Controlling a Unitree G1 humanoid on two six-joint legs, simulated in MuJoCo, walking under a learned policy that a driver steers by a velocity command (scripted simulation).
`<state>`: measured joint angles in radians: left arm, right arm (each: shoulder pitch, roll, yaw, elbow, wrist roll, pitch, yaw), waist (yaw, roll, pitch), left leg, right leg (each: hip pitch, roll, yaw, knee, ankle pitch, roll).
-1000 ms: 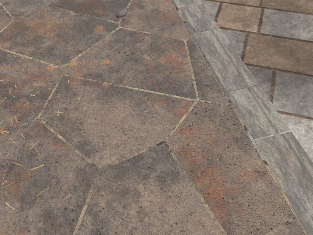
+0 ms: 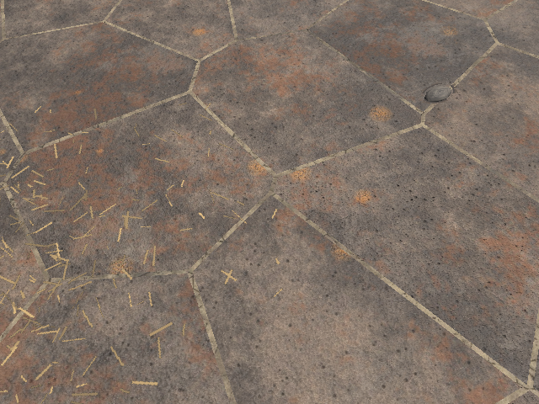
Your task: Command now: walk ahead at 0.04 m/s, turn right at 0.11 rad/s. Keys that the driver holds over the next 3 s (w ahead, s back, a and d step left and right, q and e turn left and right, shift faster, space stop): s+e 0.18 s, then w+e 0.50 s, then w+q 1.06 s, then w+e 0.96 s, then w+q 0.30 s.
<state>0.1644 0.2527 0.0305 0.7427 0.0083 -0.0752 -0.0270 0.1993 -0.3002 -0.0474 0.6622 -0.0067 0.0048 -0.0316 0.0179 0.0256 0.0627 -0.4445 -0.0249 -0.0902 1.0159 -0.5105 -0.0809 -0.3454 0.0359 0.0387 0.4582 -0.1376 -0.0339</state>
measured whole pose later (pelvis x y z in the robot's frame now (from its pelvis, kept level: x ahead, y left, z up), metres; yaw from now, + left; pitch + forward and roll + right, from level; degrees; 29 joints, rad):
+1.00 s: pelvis +0.18 -0.12 +0.01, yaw -21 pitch +1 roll +0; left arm 0.27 0.24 0.05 0.77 0.01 -0.08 -0.02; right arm 0.31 -0.31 -0.08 0.82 0.04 -0.05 0.00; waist 0.00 0.05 0.03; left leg -0.57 0.10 -0.06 1.14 -0.22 0.01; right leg -0.16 0.02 -0.11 0.38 -0.23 -0.05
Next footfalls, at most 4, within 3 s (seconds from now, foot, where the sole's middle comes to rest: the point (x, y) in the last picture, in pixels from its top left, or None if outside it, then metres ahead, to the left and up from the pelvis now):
0.30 left None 0.08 0.14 -0.77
0.80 right None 0.17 -0.22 -0.78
1.34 left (350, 360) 0.54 -0.13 -0.78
1.80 right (420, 266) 0.81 -0.34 -0.78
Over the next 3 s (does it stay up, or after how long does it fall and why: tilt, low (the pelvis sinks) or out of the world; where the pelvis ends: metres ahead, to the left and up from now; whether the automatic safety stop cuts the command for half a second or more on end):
stays up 1.22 -0.34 0.01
